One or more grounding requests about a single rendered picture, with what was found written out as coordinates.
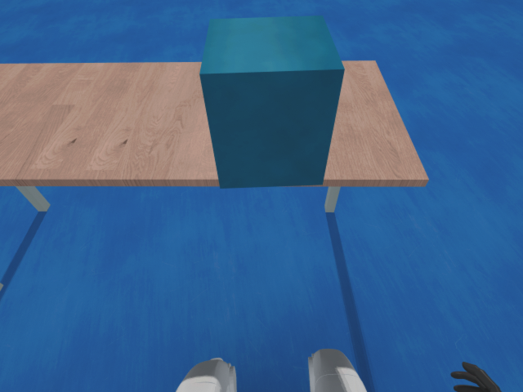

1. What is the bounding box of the robot thigh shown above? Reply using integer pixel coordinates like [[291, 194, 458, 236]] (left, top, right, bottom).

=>
[[308, 349, 367, 392], [176, 359, 237, 392]]

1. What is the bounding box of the robot left thigh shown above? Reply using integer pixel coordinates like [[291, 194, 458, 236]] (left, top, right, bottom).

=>
[[176, 359, 237, 392]]

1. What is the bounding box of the robot right hand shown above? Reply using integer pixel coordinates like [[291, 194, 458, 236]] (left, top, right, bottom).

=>
[[450, 362, 502, 392]]

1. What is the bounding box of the robot right thigh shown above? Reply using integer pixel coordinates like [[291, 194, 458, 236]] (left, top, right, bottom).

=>
[[308, 349, 367, 392]]

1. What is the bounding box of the carton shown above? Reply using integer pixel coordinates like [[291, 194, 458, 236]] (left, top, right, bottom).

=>
[[199, 16, 345, 189]]

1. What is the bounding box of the table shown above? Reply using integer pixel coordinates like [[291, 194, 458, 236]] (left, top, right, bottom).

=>
[[0, 60, 429, 291]]

